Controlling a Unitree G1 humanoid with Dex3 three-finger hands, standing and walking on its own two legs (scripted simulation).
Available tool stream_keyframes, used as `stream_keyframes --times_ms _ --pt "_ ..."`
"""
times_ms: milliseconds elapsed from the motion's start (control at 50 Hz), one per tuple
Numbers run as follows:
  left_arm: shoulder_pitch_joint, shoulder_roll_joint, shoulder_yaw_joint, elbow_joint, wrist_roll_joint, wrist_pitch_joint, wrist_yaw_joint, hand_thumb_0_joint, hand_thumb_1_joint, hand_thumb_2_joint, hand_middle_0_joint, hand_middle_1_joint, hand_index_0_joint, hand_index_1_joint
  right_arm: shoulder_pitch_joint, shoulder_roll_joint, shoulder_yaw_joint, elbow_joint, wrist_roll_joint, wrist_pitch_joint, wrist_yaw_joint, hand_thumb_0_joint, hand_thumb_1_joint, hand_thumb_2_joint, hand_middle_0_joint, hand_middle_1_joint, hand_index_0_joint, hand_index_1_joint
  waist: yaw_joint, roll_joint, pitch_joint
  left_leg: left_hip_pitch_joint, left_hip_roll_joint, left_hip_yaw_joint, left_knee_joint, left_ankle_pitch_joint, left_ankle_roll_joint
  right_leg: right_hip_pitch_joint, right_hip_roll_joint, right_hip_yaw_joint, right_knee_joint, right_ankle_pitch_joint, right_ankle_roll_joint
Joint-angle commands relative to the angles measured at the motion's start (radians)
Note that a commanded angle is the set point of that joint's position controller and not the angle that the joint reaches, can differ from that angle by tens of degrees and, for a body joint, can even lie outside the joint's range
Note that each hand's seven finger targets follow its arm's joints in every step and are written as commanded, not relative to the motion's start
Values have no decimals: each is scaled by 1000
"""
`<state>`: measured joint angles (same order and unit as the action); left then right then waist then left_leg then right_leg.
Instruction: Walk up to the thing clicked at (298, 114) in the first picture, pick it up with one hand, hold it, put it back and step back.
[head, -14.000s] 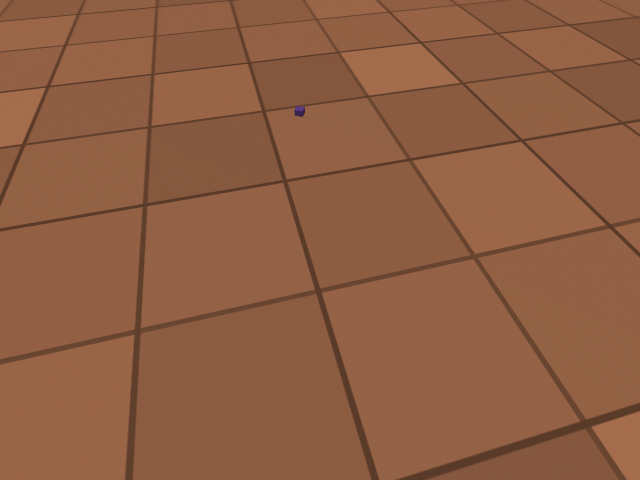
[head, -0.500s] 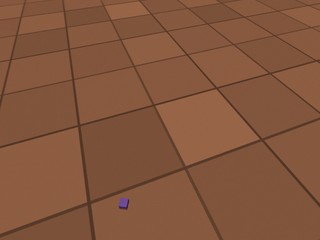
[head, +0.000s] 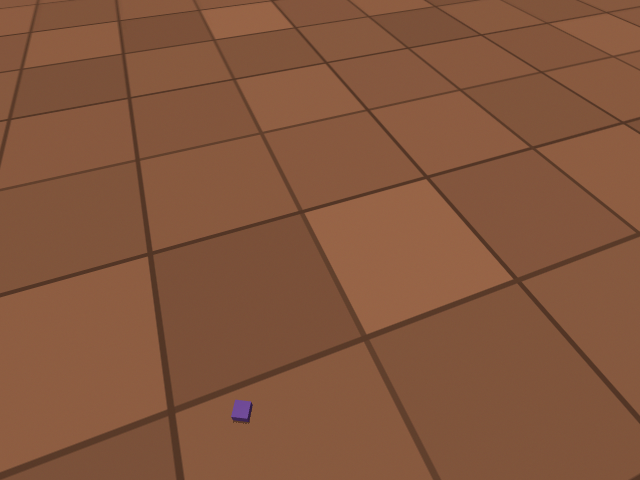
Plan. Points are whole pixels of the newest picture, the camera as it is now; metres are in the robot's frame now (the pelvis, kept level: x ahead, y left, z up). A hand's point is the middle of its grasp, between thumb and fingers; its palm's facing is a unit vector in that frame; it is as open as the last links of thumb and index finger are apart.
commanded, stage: walk up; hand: left
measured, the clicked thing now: (242, 410) +0.42 +0.26 -0.77
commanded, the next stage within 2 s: stand in 0.12 s
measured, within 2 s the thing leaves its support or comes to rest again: neither
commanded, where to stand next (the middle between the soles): +0.04 +0.00 m, yaw +1 degrees
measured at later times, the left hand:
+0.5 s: hand out of the picture +0.08 +0.25 -0.15, palm faces -0.02 -0.94 -0.35, open 7.4 cm
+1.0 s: hand out of the picture +0.07 +0.25 -0.16, palm faces -0.02 -0.94 -0.34, open 7.4 cm
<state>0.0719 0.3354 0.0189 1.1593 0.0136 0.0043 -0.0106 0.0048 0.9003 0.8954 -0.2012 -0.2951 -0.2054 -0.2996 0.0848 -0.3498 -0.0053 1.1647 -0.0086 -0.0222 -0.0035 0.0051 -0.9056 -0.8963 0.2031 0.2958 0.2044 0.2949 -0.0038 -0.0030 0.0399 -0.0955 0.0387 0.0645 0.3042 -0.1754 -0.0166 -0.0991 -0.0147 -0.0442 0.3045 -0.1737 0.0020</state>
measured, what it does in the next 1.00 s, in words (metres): stands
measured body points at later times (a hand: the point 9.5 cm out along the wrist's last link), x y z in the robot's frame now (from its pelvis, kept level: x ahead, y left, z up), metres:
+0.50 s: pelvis +0.00 +0.00 +0.00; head +0.01 +0.00 +0.45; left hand +0.08 +0.30 -0.13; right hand +0.08 -0.30 -0.14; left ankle -0.01 +0.13 -0.75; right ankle +0.00 -0.12 -0.75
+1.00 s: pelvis +0.00 +0.00 +0.00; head +0.01 -0.01 +0.45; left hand +0.07 +0.30 -0.13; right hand +0.07 -0.30 -0.13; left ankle -0.01 +0.13 -0.75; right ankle +0.00 -0.12 -0.75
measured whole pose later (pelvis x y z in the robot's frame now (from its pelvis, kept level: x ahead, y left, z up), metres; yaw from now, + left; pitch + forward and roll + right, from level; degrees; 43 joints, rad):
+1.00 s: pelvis +0.00 +0.00 +0.00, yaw +0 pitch -2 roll +0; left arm 0.11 0.35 -0.01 1.14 0.01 -0.01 -0.01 0.01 0.90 0.90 -0.20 -0.30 -0.21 -0.30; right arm 0.11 -0.35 0.00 1.15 -0.01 -0.01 0.00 0.00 -0.91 -0.90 0.20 0.30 0.20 0.29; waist 0.00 0.00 0.04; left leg -0.09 0.04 0.06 0.29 -0.17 -0.02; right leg -0.10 -0.02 -0.05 0.31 -0.18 0.00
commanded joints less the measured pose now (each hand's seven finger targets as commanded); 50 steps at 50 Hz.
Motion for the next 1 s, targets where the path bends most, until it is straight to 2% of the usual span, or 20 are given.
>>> stream_keyframes --times_ms 0,120,140,260,300,360,400,560,660,720,820,900,960,980 --pt "-47 210 41 -60 -2 -23 14 0 900 900 -200 -300 -200 -300 -50 -209 -40 -60 -1 -16 -10 0 -900 -900 200 300 200 300 0 3 -82 20 113 -92 -34 181 28 19 -117 92 -41 179 -15" --pt "-47 212 31 -70 -7 -30 16 0 900 900 -200 -300 -200 -300 -49 -205 -31 -67 -2 -10 -8 0 -900 -900 200 300 200 300 0 20 -55 -2 113 -98 -52 128 21 9 -133 109 -61 137 -14" --pt "-46 216 32 -72 -5 -31 17 0 900 900 -200 -300 -200 -300 -51 -209 -34 -71 -4 -11 -8 0 -900 -900 200 300 200 300 0 17 -75 14 119 -102 -45 157 24 23 -133 105 -50 165 -16" --pt "-40 219 26 -77 -7 -34 18 0 900 900 -200 -300 -200 -300 -45 -207 -31 -69 -3 -12 -5 0 -900 -900 200 300 200 300 1 2 -95 36 124 -104 -44 197 23 27 -134 99 -42 181 -18" --pt "-36 218 23 -74 -6 -36 18 0 900 900 -200 -300 -200 -300 -49 -205 -29 -71 -1 -10 -4 0 -900 -900 200 300 200 300 0 -5 -81 32 119 -104 -46 167 23 15 -133 100 -52 163 -13" --pt "-33 222 23 -76 -8 -37 20 0 900 900 -200 -300 -200 -300 -46 -210 -30 -71 -4 -11 -3 0 -900 -900 200 300 200 300 1 5 -90 43 121 -104 -43 197 23 11 -135 100 -46 189 -14" --pt "-33 223 22 -78 -8 -35 19 0 900 900 -200 -300 -200 -300 -36 -207 -27 -68 -3 -10 -4 0 -900 -900 200 300 200 300 -1 5 -78 26 117 -102 -51 164 22 13 -136 103 -52 169 -14" --pt "-16 222 18 -76 -7 -36 20 0 900 900 -200 -300 -200 -300 -43 -210 -30 -70 -3 -9 -3 0 -900 -900 200 300 200 300 2 1 -73 44 121 -108 -51 166 21 -9 -129 94 -48 143 -15" --pt "-16 229 18 -79 -7 -37 20 0 900 900 -200 -300 -200 -300 -30 -206 -28 -68 -3 -7 -1 0 -900 -900 200 300 200 300 0 7 -64 18 114 -105 -54 123 24 0 -135 104 -57 128 -16" --pt "-9 231 16 -80 -7 -38 20 0 900 900 -200 -300 -200 -300 -36 -209 -29 -72 -3 -9 -1 0 -900 -900 200 300 200 300 0 4 -71 40 118 -104 -47 148 23 -10 -133 103 -55 146 -17" --pt "-8 227 15 -82 -6 -36 20 0 900 900 -200 -300 -200 -300 -28 -211 -29 -71 -4 -6 -1 0 -900 -900 200 300 200 300 -1 8 -56 16 113 -103 -48 109 25 -12 -133 107 -62 119 -18" --pt "-8 229 17 -84 -6 -37 19 0 900 900 -200 -300 -200 -300 -28 -213 -29 -73 -5 -9 -2 0 -900 -900 200 300 200 300 2 18 -71 20 116 -102 -46 130 26 3 -137 112 -53 143 -23" --pt "-3 235 18 -80 -5 -35 18 0 900 900 -200 -300 -200 -300 -29 -206 -26 -73 -3 -8 -2 0 -900 -900 200 300 200 300 2 7 -52 12 113 -107 -56 102 22 -8 -132 108 -53 113 -20" --pt "1 233 19 -82 -5 -36 18 0 900 900 -200 -300 -200 -300 -30 -211 -27 -76 -3 -9 -2 0 -900 -900 200 300 200 300 5 8 -72 31 117 -105 -50 127 25 -6 -134 108 -49 135 -21"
